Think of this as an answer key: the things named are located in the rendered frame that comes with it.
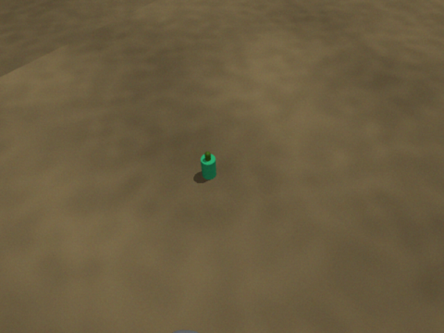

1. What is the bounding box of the bottle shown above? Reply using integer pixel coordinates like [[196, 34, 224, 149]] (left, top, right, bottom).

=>
[[200, 151, 216, 180]]

